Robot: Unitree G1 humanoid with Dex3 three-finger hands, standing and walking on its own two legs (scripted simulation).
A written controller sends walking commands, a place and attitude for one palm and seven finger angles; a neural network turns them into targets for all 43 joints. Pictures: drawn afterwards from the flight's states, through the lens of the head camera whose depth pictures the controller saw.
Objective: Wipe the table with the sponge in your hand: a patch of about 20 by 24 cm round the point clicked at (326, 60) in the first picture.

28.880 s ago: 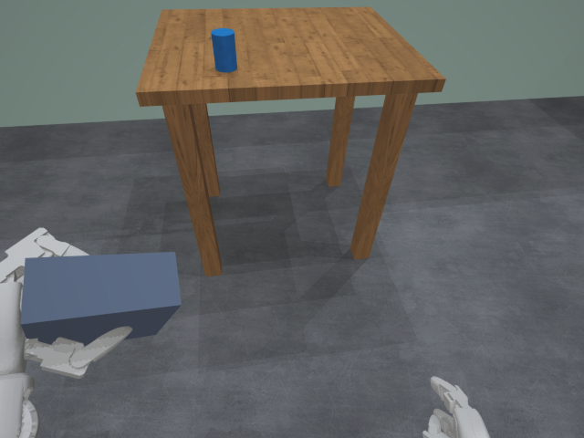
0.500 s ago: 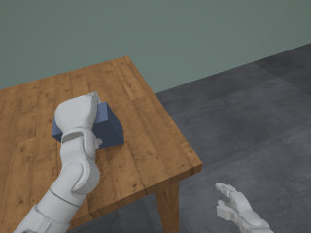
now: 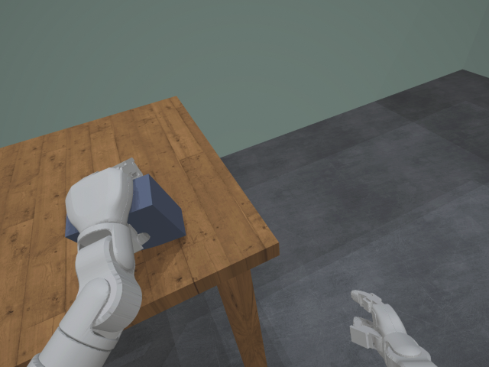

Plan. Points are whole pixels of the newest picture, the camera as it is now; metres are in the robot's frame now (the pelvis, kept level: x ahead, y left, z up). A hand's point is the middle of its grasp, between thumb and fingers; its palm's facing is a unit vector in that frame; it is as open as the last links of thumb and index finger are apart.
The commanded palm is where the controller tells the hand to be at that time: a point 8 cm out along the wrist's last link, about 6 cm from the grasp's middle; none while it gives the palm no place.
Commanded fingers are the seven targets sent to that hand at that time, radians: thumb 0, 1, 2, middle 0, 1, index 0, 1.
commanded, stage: wipe back along the third lane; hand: left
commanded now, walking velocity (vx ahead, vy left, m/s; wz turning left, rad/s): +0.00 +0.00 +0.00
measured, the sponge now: (137, 225) +0.30 +0.22 +0.11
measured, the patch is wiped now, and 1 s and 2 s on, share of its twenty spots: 1.00 1.00 1.00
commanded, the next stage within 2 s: slide back across to the middle lane in 0.08 s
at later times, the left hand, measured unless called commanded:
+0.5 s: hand (117, 222) +0.26 +0.21 +0.17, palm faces +0.27 -0.17 -0.95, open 9.6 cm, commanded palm +0.20 +0.24 +0.20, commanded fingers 0.00 0.10 1.30 -1.20 -1.60 -1.20 -1.60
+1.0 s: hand (55, 253) +0.21 +0.28 +0.17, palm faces +0.16 -0.07 -0.98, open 9.6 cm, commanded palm +0.16 +0.28 +0.21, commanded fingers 0.00 0.10 1.30 -1.20 -1.60 -1.20 -1.60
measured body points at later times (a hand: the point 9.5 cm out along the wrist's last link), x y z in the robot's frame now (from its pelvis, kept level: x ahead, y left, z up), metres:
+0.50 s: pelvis +0.02 -0.04 +0.00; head -0.01 -0.11 +0.44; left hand +0.24 +0.22 +0.22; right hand +0.25 -0.27 -0.08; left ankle -0.02 +0.12 -0.73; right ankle -0.02 -0.07 -0.73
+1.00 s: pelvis +0.02 -0.02 +0.00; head +0.01 -0.09 +0.44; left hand +0.19 +0.28 +0.22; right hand +0.28 -0.23 -0.09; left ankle -0.02 +0.12 -0.73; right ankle -0.02 -0.07 -0.73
